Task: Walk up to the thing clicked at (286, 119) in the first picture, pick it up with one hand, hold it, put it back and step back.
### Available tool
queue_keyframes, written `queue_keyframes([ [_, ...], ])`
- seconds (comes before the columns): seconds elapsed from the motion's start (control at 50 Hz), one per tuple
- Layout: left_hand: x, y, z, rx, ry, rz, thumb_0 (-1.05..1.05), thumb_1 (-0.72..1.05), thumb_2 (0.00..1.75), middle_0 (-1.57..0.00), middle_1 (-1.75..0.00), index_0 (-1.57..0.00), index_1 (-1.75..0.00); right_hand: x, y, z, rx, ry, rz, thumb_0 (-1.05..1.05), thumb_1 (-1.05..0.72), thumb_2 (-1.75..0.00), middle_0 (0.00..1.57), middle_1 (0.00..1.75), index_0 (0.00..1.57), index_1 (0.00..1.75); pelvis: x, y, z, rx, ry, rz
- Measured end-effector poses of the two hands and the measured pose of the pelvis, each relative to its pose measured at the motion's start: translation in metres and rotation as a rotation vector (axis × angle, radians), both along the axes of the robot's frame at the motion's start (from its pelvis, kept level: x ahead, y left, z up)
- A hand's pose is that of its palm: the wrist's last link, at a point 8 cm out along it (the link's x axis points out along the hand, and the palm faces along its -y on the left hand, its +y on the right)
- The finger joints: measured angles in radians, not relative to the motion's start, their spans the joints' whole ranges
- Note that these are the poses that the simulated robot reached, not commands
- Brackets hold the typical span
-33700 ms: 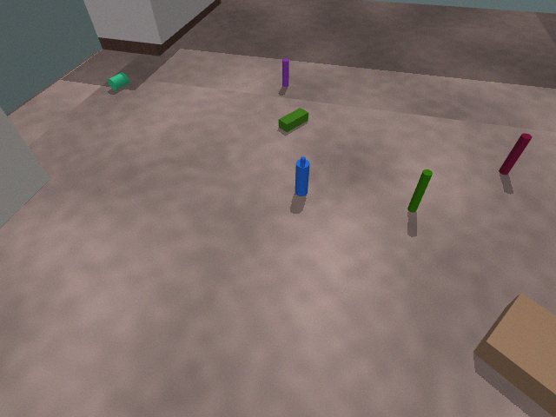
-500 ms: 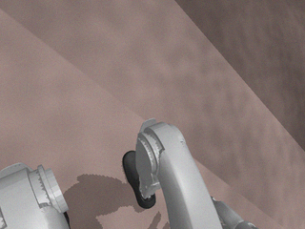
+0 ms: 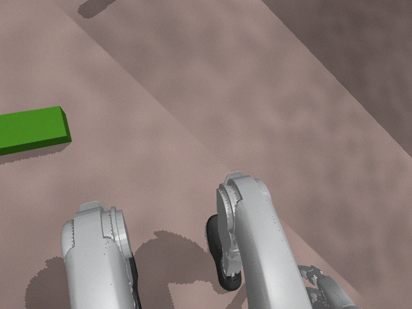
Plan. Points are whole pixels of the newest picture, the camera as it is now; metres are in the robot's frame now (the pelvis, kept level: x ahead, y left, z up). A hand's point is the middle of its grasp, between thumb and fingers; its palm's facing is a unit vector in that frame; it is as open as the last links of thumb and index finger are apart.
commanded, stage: withdraw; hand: left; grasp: from above
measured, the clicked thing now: (22, 132) +0.50 +0.34 -0.32
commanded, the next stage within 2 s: home in 0.28 s
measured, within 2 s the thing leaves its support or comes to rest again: neither
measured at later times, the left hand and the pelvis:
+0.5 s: hand out of the picture +0.50 +0.36 -0.17, palm faces -0.37 -0.07 -0.93, open 13.1 cm; pelvis -0.01 +0.00 -0.03, yaw +0 degrees
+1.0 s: hand out of the picture +0.35 +0.32 +0.02, palm faces -0.22 -0.67 -0.71, open 7.7 cm; pelvis +0.01 +0.00 +0.12, yaw +5 degrees
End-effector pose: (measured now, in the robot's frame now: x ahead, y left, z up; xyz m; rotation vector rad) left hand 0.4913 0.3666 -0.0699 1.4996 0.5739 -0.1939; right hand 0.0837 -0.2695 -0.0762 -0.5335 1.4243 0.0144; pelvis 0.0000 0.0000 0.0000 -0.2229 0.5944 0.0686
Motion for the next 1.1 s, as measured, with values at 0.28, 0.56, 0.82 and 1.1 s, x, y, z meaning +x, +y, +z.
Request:
queue_keyframes([
  [0.28, -0.007, -0.018, -0.025, -0.051, -0.017, -0.111, 0.00, -0.43, 0.94, -0.17, -0.92, -0.17, -0.93, -0.023, -0.011, 0.001, -0.086, 0.039, 0.008, 0.00, -0.91, -0.90, 0.20, 0.30, 0.21, 0.30, -0.009, -0.003, -0.011, 0.009, -0.033, 0.003],
  [0.56, 0.008, -0.001, -0.031, 0.002, -0.102, 0.012, 0.00, -0.22, 0.91, -0.23, -0.75, -0.22, -0.76, -0.054, 0.005, -0.015, -0.032, 0.087, -0.077, 0.00, -0.89, -0.89, 0.20, 0.30, 0.21, 0.30, -0.005, -0.002, -0.025, 0.002, -0.007, -0.006],
  [0.82, -0.076, 0.004, 0.062, -0.307, -0.089, 0.194, 0.00, 0.52, 0.84, -0.21, -0.38, -0.21, -0.39, 0.019, 0.004, 0.034, 0.007, -0.044, -0.086, 0.00, -0.90, -0.89, 0.20, 0.30, 0.21, 0.30, 0.003, 0.002, 0.053, 0.036, 0.050, 0.022],
  [1.1, -0.179, -0.030, 0.173, -0.656, -0.136, 0.502, 0.01, 0.86, 0.89, -0.21, -0.31, -0.21, -0.31, 0.152, 0.042, 0.145, 0.152, -0.467, 0.035, 0.00, -0.90, -0.90, 0.20, 0.30, 0.21, 0.30, 0.013, -0.004, 0.160, 0.093, -0.031, 0.061],
])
